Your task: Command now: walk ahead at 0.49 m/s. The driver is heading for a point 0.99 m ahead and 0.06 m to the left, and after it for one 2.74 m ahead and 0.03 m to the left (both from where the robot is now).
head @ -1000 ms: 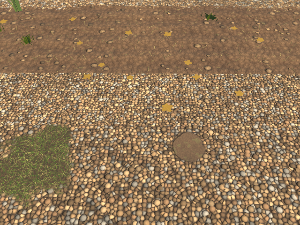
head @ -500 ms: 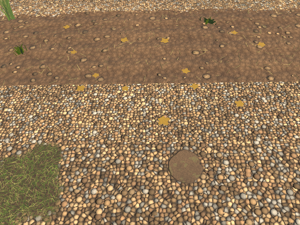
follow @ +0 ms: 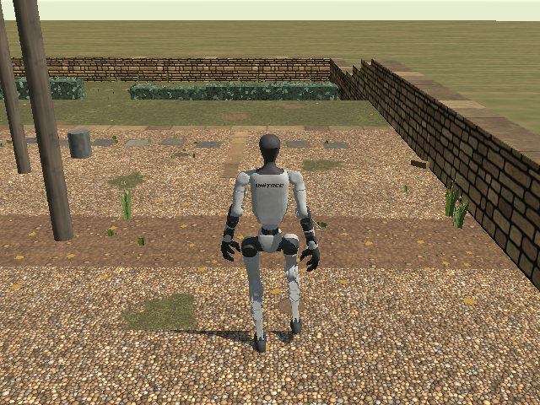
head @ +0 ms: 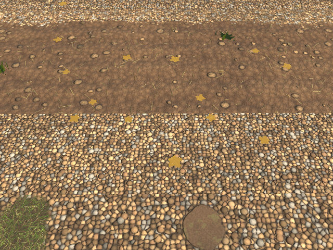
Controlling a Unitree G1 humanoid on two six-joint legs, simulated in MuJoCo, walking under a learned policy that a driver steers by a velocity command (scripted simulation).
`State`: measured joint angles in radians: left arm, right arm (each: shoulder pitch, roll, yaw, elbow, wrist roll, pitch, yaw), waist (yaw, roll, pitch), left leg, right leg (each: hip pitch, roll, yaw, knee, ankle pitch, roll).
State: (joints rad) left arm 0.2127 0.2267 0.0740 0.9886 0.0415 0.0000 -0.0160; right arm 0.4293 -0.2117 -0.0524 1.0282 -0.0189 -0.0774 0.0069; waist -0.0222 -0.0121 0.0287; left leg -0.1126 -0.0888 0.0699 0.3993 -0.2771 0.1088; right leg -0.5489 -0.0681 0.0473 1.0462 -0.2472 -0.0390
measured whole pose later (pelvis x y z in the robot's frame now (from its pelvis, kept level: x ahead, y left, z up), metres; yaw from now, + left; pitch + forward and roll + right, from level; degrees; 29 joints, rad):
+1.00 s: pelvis +0.58 -0.05 -0.20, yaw +16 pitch -1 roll -1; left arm 0.26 0.23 0.04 0.90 0.02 -0.04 0.00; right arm 0.21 -0.26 -0.06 0.90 0.00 -0.03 0.01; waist 0.01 -0.01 0.06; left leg -0.27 -0.10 0.04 0.50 -0.21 0.13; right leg -0.40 -0.05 -0.04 1.14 -0.39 -0.01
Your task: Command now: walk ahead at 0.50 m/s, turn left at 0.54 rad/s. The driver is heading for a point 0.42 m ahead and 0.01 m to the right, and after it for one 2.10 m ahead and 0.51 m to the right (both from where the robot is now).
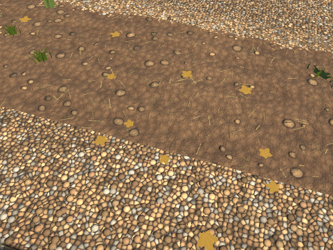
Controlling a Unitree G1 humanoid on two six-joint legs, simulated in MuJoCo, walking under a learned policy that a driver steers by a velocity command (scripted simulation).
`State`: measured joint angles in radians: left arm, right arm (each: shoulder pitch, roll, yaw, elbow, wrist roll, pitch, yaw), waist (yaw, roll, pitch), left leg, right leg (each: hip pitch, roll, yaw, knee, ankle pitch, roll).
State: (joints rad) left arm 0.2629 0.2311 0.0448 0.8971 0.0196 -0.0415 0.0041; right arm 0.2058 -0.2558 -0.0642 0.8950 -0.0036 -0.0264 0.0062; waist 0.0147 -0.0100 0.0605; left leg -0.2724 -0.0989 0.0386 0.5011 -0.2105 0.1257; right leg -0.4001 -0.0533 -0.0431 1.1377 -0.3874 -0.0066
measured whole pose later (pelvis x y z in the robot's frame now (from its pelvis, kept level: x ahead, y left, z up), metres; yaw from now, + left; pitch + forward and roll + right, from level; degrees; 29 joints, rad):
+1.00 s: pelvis +0.58 -0.10 -0.19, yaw -2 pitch +1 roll -2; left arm 0.48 0.20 0.05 0.94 0.00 -0.04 -0.01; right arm -0.04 -0.19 0.03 0.76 -0.03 -0.05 0.02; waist 0.11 0.03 0.05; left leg -0.60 0.03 -0.02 0.66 -0.01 -0.01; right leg -0.08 0.17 0.14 0.36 -0.28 -0.10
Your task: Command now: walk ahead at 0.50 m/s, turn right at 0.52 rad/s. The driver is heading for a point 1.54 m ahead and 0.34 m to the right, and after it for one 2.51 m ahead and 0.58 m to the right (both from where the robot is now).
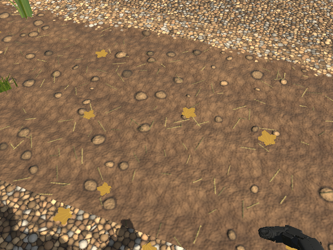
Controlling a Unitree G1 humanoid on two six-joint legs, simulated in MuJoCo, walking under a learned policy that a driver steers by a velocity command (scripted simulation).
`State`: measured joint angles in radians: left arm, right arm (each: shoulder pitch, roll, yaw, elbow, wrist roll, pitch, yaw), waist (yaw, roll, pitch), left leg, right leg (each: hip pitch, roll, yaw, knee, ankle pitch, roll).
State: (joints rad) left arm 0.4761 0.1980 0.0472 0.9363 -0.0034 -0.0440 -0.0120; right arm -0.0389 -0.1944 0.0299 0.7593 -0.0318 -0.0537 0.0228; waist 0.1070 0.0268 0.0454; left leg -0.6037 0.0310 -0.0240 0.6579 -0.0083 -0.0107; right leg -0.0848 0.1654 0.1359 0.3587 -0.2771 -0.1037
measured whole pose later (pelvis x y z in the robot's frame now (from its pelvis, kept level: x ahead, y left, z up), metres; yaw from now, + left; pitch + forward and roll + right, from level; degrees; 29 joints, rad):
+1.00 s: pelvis +0.47 -0.16 +0.00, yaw -19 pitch +0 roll -1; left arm 0.39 0.23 0.03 0.92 0.02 -0.08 0.01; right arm 0.21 -0.25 -0.05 0.86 -0.02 -0.01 0.04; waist 0.02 0.04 0.03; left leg -0.67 0.05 -0.01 0.82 -0.02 0.03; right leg 0.10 0.11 -0.11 0.15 -0.27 -0.10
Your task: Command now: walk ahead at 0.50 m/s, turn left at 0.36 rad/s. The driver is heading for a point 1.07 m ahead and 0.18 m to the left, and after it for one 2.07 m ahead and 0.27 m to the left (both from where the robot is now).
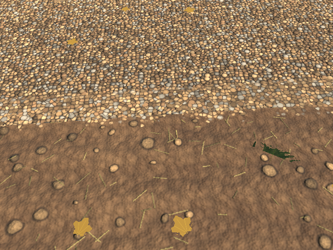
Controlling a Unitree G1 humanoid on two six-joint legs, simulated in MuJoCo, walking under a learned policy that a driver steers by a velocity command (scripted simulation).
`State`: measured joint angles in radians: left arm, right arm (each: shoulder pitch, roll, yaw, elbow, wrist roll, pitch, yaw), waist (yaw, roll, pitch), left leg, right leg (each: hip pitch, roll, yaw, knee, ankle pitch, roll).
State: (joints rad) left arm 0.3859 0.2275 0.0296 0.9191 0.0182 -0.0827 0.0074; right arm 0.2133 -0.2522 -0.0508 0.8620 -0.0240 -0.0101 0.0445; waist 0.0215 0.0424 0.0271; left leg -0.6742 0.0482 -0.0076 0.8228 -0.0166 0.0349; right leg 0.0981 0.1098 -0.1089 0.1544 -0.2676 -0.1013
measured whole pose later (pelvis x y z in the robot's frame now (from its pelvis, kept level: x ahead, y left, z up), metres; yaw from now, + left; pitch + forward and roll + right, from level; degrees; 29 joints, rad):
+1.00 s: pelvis +0.54 +0.08 +0.01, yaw +19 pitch +1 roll -1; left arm 0.45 0.26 0.04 0.89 0.01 -0.05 -0.01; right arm 0.11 -0.26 -0.01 0.73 -0.04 -0.04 0.03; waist 0.07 0.04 0.02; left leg -0.55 0.05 -0.03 0.75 -0.21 -0.02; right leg -0.13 0.09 0.08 0.31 -0.20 -0.06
